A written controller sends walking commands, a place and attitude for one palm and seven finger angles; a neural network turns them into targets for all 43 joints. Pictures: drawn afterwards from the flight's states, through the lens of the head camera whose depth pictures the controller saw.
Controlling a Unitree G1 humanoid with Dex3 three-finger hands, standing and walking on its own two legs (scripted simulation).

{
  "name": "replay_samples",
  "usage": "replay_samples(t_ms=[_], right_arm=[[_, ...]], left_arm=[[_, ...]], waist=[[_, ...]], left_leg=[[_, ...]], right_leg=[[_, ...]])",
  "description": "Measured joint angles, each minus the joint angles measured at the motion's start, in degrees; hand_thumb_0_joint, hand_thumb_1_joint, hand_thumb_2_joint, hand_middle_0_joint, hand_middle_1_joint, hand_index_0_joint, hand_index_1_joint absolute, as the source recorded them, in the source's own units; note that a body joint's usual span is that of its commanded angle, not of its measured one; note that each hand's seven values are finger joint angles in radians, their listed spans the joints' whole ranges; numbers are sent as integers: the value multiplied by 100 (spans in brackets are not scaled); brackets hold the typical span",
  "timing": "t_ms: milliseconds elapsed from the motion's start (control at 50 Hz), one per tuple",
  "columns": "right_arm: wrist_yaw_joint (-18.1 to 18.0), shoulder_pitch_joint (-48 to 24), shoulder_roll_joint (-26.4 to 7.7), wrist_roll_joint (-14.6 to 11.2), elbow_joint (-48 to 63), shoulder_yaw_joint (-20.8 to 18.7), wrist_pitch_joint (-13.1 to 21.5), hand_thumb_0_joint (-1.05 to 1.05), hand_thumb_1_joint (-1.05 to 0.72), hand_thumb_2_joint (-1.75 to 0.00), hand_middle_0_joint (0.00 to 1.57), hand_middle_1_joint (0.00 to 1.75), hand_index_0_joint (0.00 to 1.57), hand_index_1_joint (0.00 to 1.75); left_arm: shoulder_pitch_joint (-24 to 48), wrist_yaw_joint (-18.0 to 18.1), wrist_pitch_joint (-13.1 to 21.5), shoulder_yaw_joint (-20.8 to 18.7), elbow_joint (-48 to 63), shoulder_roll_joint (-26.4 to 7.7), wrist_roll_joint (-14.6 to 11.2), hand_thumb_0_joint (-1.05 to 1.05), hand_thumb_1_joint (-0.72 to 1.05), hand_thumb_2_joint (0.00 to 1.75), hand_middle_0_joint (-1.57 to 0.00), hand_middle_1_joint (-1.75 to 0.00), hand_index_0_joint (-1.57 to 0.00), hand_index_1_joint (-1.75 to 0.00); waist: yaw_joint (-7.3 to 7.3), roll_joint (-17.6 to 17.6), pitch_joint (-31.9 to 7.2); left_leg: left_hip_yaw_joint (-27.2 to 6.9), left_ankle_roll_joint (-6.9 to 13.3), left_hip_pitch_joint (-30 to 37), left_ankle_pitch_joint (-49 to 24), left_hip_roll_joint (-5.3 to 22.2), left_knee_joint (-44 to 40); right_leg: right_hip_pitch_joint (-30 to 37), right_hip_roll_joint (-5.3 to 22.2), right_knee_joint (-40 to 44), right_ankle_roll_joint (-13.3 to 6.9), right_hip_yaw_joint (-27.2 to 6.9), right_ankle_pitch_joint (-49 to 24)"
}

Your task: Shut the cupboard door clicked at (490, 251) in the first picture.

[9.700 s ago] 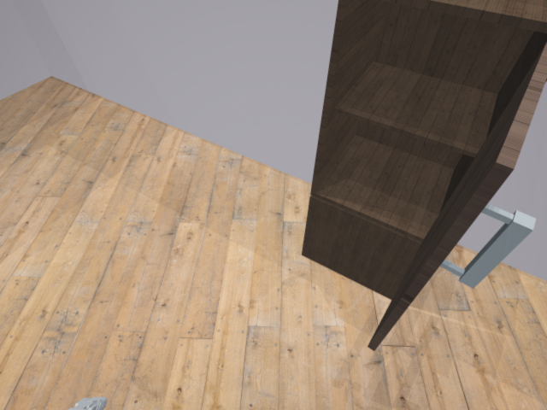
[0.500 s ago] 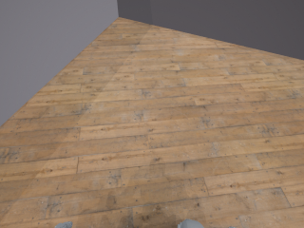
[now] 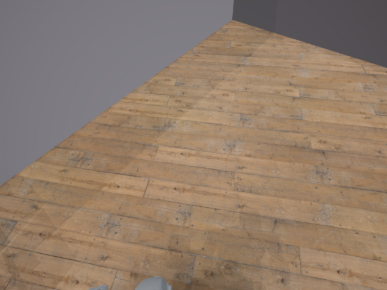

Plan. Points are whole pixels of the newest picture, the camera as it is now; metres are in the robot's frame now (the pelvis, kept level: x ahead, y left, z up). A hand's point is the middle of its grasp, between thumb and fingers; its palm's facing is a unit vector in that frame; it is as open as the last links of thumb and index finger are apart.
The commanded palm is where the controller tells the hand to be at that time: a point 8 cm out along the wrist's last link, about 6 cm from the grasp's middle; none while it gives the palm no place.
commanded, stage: turn to face it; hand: left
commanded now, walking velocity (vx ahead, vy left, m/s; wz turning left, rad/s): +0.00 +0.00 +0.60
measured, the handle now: out of the picture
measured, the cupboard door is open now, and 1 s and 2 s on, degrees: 84 84 84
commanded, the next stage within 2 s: take the last steps up to it in 2.00 s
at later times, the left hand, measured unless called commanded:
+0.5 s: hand out of the picture +0.06 +0.24 -0.15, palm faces +0.31 -0.90 -0.29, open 7.4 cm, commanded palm none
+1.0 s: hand out of the picture -0.10 +0.20 -0.19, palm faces +0.63 -0.74 -0.25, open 7.4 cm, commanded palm none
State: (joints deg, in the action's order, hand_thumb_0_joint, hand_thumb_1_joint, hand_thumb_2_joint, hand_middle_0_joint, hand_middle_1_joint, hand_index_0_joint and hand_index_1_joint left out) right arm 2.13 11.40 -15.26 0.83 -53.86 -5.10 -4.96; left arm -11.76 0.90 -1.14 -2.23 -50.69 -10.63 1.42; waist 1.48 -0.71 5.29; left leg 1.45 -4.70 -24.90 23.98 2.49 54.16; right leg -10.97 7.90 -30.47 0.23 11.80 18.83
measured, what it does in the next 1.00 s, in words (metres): steps on the spot, turning left: left foot, then right foot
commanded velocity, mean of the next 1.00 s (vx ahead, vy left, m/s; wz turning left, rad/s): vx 0.00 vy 0.00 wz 0.60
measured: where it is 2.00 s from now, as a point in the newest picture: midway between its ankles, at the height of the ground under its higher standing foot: outside the picture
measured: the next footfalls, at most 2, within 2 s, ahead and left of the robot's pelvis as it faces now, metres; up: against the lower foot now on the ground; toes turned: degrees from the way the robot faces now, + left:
left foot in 0.12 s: +0.03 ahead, +0.15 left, +0.00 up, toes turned +10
right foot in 0.52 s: +0.11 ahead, -0.09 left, +0.00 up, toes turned +15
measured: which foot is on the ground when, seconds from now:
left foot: up 0.00-0.10, down 0.12-0.52, up 0.54-0.94, down 0.96-1.00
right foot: down 0.00-0.12, up 0.14-0.50, down 0.52-0.96, up 0.98-1.00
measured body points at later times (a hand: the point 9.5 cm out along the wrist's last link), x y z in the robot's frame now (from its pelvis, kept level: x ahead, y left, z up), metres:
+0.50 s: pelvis +0.01 +0.00 -0.01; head +0.05 -0.01 +0.44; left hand +0.04 +0.29 -0.13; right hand +0.17 -0.21 -0.16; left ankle -0.01 +0.15 -0.74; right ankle +0.06 -0.10 -0.73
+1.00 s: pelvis +0.00 +0.01 -0.02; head +0.02 +0.04 +0.43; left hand -0.13 +0.24 -0.17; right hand +0.24 -0.14 -0.15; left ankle -0.07 +0.09 -0.74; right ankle +0.06 -0.10 -0.73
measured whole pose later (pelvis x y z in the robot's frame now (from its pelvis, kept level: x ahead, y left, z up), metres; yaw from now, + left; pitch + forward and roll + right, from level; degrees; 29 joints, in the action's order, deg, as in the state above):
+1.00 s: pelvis +0.00 +0.01 -0.02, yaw +37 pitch +0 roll +1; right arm 1.9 8.4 -13.7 0.7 -51.7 -3.7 -2.0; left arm -15.2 0.6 -3.0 -4.2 -53.0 -13.9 0.9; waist -1.1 2.5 4.9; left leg 4.5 -0.1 -16.7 17.9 0.7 36.0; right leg -19.3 11.4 -45.8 3.2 14.0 26.7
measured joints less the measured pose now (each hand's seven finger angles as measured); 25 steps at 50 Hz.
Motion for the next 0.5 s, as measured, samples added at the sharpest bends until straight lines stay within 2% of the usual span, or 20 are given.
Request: replay_samples(t_ms=[60, 100, 120, 140, 180, 220, 260, 380, 460, 500], right_arm=[[-5, -187, 12, -22, 63, 56, 58, 0, -91, -90, 20, 30, 20, 29], [-7, -279, 5, -22, 159, 89, 136, 0, -91, -90, 20, 30, 20, 29], [1, -299, -29, -13, 235, 100, 200, 0, -91, -90, 20, 30, 20, 29], [-13, -364, 3, -12, 269, 96, 264, 0, -91, -90, 20, 30, 20, 29], [-58, -432, 64, -18, 326, 141, 359, 0, -91, -89, 20, 30, 20, 29], [-127, -425, 103, -4, 368, 172, 396, 0, -91, -89, 20, 30, 20, 29], [-166, -409, 133, 7, 376, 200, 393, 0, -91, -89, 20, 30, 20, 30], [-145, -322, 191, 24, 334, 242, 326, 0, -91, -89, 21, 30, 20, 30], [-125, -240, 191, 39, 310, 206, 252, 0, -91, -89, 21, 30, 20, 30], [-121, -178, 169, 24, 307, 170, 209, 0, -91, -89, 21, 30, 21, 30]], left_arm=[[-102, -11, -22, -55, -64, -118, 11, 1, 91, 90, -20, -30, -20, -30], [-206, -18, -53, -107, -108, -222, -11, 1, 91, 90, -20, -30, -20, -30], [-285, -27, -79, -138, -119, -268, -34, 1, 91, 90, -20, -30, -20, -30], [-285, -28, -133, -175, -167, -352, -52, 1, 91, 90, -20, -30, -20, -30], [-243, 8, -271, -231, -261, -474, -58, 1, 91, 90, -20, -30, -20, -30], [-184, 19, -321, -265, -323, -519, -69, 1, 91, 90, -20, -30, -20, -30], [-121, -5, -303, -272, -297, -529, -74, 1, 91, 90, -20, -30, -20, -30], [92, -41, -238, -219, -42, -424, -87, 1, 91, 90, -20, -30, -20, -30], [221, -44, -174, -158, 119, -295, -109, 1, 91, 90, -20, -30, -20, -30], [225, -48, -93, -121, 211, -235, -119, 1, 91, 90, -20, -30, -20, -30]], waist=[[-129, 113, 71], [-183, 184, 65], [-202, 165, 14], [-208, 257, 29], [-247, 341, 58], [-247, 305, 37], [-247, 262, 24], [-190, 108, -42], [-92, -34, -81], [-69, -108, -120]], left_leg=[[177, 67, 353, 31, -15, -831], [310, 142, 696, -404, -73, -1638], [297, 269, 843, -734, -68, -2013], [279, 393, 762, -661, -143, -1908], [202, 543, 687, -469, -209, -1718], [71, 578, 753, -495, -226, -1840], [-52, 557, 871, -645, -259, -2078], [-422, 529, 1034, -907, -368, -2460], [-696, 421, 941, -890, -433, -2338], [-834, 336, 816, -804, -478, -2126]], right_leg=[[-61, 158, -223, 103, 194, 136], [-159, 283, -525, 206, 317, 307], [-321, 322, -855, 255, 331, 420], [-552, 360, -1372, 329, 127, 811], [-1024, 185, -2470, 407, -395, 1326], [-1378, -1, -3200, 457, -673, 1208], [-1599, -97, -3464, 494, -821, 917], [-1611, -291, -2694, 530, -1034, 638], [-1228, -483, -1678, 482, -1045, 575], [-863, -577, -863, 449, -980, 146]])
